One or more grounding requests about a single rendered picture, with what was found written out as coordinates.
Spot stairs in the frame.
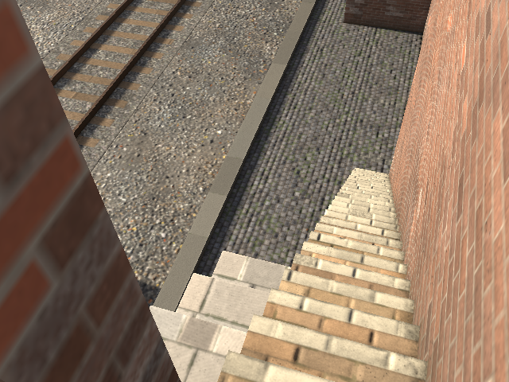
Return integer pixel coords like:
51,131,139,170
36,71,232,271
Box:
217,168,427,382

